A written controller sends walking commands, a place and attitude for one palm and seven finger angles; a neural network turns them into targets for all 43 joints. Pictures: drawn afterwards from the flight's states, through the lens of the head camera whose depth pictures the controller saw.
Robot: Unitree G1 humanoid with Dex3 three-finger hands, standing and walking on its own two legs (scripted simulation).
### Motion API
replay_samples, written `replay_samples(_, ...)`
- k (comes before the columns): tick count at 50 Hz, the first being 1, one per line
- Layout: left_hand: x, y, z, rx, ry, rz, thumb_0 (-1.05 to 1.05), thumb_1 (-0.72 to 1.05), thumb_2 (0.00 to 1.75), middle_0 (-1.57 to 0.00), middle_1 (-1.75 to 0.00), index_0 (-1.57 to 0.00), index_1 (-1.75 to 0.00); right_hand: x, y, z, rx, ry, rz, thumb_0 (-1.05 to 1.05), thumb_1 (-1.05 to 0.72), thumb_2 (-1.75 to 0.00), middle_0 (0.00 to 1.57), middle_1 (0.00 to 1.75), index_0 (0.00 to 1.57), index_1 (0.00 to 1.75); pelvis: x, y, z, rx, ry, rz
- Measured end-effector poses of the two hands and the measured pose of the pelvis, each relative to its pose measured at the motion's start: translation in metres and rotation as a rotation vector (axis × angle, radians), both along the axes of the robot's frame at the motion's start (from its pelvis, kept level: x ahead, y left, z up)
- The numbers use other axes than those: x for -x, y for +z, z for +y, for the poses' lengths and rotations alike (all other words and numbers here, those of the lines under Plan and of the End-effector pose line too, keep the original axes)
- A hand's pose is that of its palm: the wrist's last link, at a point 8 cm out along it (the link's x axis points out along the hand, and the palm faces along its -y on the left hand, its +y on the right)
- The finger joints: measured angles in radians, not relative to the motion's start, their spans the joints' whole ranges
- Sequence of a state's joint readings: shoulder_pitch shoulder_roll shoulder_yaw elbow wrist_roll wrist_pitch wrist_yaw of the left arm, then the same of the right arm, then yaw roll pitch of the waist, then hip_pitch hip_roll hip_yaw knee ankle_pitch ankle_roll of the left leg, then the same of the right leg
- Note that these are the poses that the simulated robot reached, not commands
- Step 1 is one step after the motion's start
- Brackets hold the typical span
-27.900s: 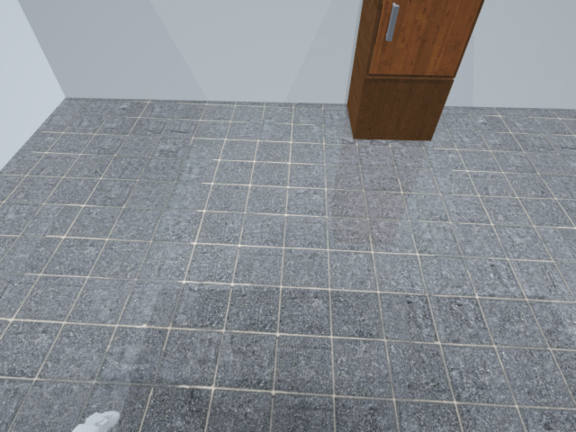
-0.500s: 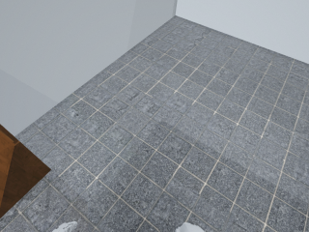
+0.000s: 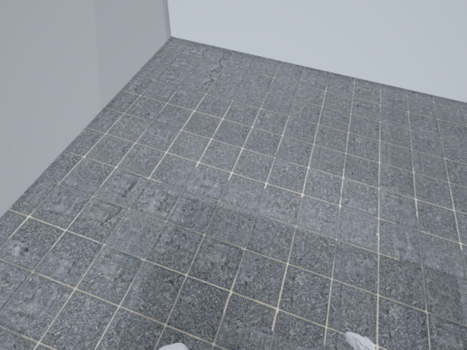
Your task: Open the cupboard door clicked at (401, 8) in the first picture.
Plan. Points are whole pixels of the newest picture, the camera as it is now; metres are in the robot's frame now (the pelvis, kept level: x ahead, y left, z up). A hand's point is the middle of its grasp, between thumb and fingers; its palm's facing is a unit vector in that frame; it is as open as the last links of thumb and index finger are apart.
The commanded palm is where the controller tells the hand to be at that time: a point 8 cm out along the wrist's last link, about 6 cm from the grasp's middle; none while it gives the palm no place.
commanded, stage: walk to a spot facing it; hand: left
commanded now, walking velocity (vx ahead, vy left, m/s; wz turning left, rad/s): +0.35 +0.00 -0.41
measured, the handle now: out of the picture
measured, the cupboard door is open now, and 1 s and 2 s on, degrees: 47 47 47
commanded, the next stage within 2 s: turn to face it in 0.62 s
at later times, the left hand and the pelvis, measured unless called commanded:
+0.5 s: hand (200, 242) +0.36 +0.09 -0.15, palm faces -0.18 -0.96 -0.21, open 7.4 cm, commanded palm none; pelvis +0.23 -0.08 +0.01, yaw -11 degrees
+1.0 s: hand (213, 186) +0.52 +0.08 -0.16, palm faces -0.08 -0.98 -0.17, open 7.4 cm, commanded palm none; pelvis +0.43 -0.09 +0.01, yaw -7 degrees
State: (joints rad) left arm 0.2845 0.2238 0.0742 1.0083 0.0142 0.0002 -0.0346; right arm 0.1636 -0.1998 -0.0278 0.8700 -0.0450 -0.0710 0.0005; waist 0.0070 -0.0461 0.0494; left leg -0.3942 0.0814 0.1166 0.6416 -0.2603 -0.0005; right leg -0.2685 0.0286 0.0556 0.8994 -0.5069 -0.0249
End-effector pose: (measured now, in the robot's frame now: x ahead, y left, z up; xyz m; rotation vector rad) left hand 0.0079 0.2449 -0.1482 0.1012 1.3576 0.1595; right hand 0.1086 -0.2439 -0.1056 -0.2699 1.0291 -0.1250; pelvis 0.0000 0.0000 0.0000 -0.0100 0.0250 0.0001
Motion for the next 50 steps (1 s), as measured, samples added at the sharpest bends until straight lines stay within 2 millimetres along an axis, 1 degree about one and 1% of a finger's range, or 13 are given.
replay_samples(3, -0.051, 0.007, 0.005, -0.006, -0.045, -0.040, 0.01, 0.90, 0.90, -0.20, -0.30, -0.20, -0.30, 0.004, 0.003, 0.006, -0.011, -0.042, 0.047, 0.00, -0.91, -0.90, 0.20, 0.30, 0.20, 0.30, -0.025, 0.008, 0.000, 0.003, -0.022, 0.001)
replay_samples(8, -0.152, 0.030, -0.005, -0.004, -0.120, -0.157, 0.01, 0.91, 0.90, -0.20, -0.30, -0.20, -0.30, 0.033, 0.000, 0.007, -0.041, -0.136, 0.229, 0.00, -0.91, -0.90, 0.20, 0.30, 0.20, 0.30, -0.066, 0.021, -0.005, 0.007, -0.062, 0.012)
replay_samples(14, -0.270, 0.039, -0.044, -0.018, -0.268, -0.231, 0.00, 0.91, 0.90, -0.20, -0.30, -0.20, -0.30, 0.062, -0.015, -0.008, -0.095, -0.291, 0.410, 0.00, -0.91, -0.90, 0.20, 0.30, 0.20, 0.30, -0.125, 0.014, -0.026, -0.012, -0.130, 0.012)
replay_samples(18, -0.335, 0.030, -0.075, -0.046, -0.317, -0.310, 0.00, 0.91, 0.90, -0.20, -0.30, -0.20, -0.30, 0.060, -0.036, -0.028, -0.127, -0.358, 0.508, 0.00, -0.91, -0.90, 0.20, 0.30, 0.20, 0.30, -0.167, -0.007, -0.053, -0.033, -0.152, -0.004)
replay_samples(20, -0.348, 0.030, -0.085, -0.048, -0.304, -0.311, 0.00, 0.91, 0.90, -0.20, -0.30, -0.20, -0.30, 0.039, -0.037, -0.040, -0.127, -0.373, 0.513, 0.01, -0.91, -0.90, 0.20, 0.30, 0.20, 0.30, -0.183, -0.005, -0.061, -0.021, -0.157, -0.020)
replay_samples(22, -0.351, 0.032, -0.093, -0.046, -0.291, -0.277, 0.00, 0.91, 0.90, -0.20, -0.30, -0.20, -0.30, 0.005, -0.033, -0.052, -0.116, -0.375, 0.468, 0.01, -0.91, -0.90, 0.20, 0.30, 0.20, 0.30, -0.200, 0.002, -0.067, -0.015, -0.165, -0.024)
replay_samples(28, -0.346, 0.031, -0.102, -0.032, -0.257, -0.124, 0.00, 0.92, 0.90, -0.20, -0.30, -0.21, -0.30, -0.124, -0.010, -0.081, -0.094, -0.339, 0.239, 0.01, -0.91, -0.90, 0.19, 0.30, 0.20, 0.30, -0.254, 0.019, -0.082, -0.021, -0.200, -0.009)
replay_samples(34, -0.348, 0.019, -0.096, -0.010, -0.201, 0.009, 0.00, 0.92, 0.90, -0.20, -0.30, -0.21, -0.30, -0.247, -0.002, -0.087, -0.085, -0.269, 0.102, 0.00, -0.91, -0.90, 0.19, 0.30, 0.20, 0.30, -0.319, 0.017, -0.084, 0.002, -0.214, -0.013)
replay_samples(38, -0.360, 0.001, -0.090, 0.004, -0.166, 0.093, 0.00, 0.91, 0.90, -0.20, -0.30, -0.21, -0.30, -0.318, -0.007, -0.084, -0.057, -0.227, 0.031, 0.00, -0.91, -0.90, 0.19, 0.30, 0.20, 0.30, -0.368, 0.002, -0.078, 0.019, -0.221, -0.025)
replay_samples(40, -0.374, -0.005, -0.088, 0.004, -0.172, 0.121, 0.00, 0.91, 0.90, -0.20, -0.30, -0.20, -0.30, -0.338, -0.009, -0.080, -0.047, -0.227, 0.012, 0.00, -0.91, -0.90, 0.19, 0.30, 0.20, 0.30, -0.385, -0.002, -0.076, 0.008, -0.227, -0.033)
replay_samples(42, -0.397, -0.004, -0.089, -0.001, -0.183, 0.113, 0.00, 0.91, 0.90, -0.20, -0.30, -0.20, -0.30, -0.345, -0.008, -0.077, -0.048, -0.234, 0.026, 0.00, -0.91, -0.90, 0.20, 0.30, 0.20, 0.30, -0.398, 0.001, -0.077, 0.004, -0.222, -0.036)
replay_samples(46, -0.458, 0.007, -0.099, 0.002, -0.171, 0.003, 0.01, 0.91, 0.90, -0.20, -0.30, -0.20, -0.30, -0.337, -0.010, -0.071, -0.055, -0.239, 0.141, -0.01, -0.92, -0.90, 0.20, 0.30, 0.20, 0.30, -0.416, 0.011, -0.080, 0.013, -0.169, -0.023)
replay_samples(50, -0.513, 0.019, -0.112, 0.000, -0.158, -0.124, 0.00, 0.91, 0.90, -0.20, -0.30, -0.20, -0.30, -0.326, -0.013, -0.085, -0.046, -0.233, 0.261, -0.01, -0.94, -0.90, 0.20, 0.30, 0.21, 0.30, -0.428, 0.015, -0.087, 0.018, -0.119, -0.008)
